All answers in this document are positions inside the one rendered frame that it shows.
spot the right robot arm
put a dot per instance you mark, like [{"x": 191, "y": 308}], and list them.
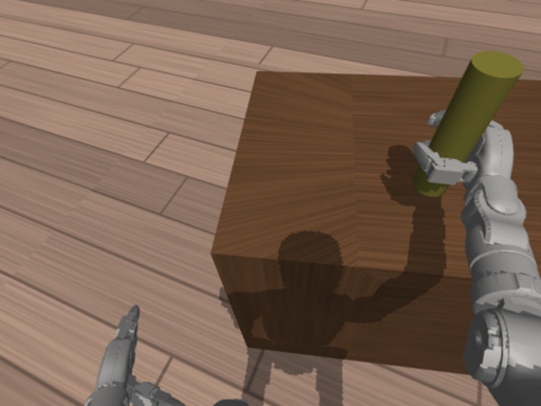
[{"x": 503, "y": 347}]

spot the left robot hand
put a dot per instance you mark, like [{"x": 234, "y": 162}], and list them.
[{"x": 117, "y": 364}]

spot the right robot hand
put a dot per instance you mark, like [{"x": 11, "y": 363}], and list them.
[{"x": 492, "y": 155}]

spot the left robot arm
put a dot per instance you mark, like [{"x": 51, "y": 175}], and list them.
[{"x": 108, "y": 396}]

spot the can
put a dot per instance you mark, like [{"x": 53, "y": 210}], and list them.
[{"x": 485, "y": 85}]

